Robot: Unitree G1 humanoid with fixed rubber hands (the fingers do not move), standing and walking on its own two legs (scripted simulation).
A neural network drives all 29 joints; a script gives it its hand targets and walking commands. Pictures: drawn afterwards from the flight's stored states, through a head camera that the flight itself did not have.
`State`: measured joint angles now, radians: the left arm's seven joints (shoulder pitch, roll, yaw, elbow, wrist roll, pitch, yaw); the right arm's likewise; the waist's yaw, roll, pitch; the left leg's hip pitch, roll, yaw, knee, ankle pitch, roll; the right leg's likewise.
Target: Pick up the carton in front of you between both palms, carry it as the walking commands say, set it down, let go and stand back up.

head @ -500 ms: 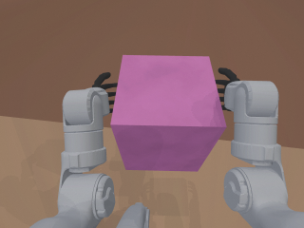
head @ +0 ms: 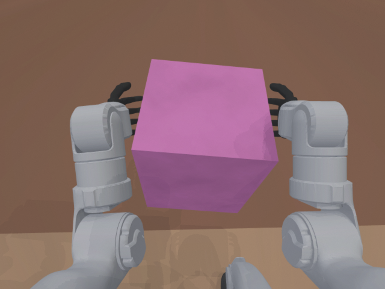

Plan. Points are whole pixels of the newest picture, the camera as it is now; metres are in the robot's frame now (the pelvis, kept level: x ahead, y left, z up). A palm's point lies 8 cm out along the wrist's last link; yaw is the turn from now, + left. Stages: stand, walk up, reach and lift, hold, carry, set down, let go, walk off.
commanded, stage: carry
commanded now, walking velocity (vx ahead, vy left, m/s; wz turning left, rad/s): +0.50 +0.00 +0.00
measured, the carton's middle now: (199, 144) +0.40 -0.01 +0.08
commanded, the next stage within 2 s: none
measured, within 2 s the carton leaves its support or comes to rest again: neither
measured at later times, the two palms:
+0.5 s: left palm (115, 21) +0.69 +0.16 +0.21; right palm (235, 15) +0.70 -0.13 +0.21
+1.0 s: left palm out of the picture +0.99 +0.13 +0.22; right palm out of the picture +1.00 -0.16 +0.21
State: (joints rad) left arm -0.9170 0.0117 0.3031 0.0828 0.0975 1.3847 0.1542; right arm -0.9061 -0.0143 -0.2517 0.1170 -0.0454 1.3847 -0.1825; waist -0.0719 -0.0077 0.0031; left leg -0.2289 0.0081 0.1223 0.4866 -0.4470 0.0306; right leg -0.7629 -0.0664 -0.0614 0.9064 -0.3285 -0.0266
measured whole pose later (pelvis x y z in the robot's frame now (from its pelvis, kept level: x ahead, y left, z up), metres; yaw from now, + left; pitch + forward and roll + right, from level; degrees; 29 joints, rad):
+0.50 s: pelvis +0.31 +0.01 +0.02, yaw +0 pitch +4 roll +1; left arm -0.94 0.01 0.28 0.15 0.07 1.36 0.18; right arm -0.96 -0.02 -0.28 0.19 -0.11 1.39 -0.15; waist 0.02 -0.04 -0.03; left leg -0.58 0.00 0.15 0.66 -0.25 0.06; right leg -0.23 -0.09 -0.09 0.71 -0.54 0.00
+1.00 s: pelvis +0.62 -0.02 +0.05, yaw +1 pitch +4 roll +1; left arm -0.91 -0.04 0.30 0.29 0.14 1.30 0.16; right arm -0.93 -0.03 -0.28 0.33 -0.11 1.38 -0.17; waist 0.03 0.01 -0.05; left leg -0.39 0.00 0.03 1.12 -0.46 0.01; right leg -0.44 -0.02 -0.13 0.56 -0.19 -0.08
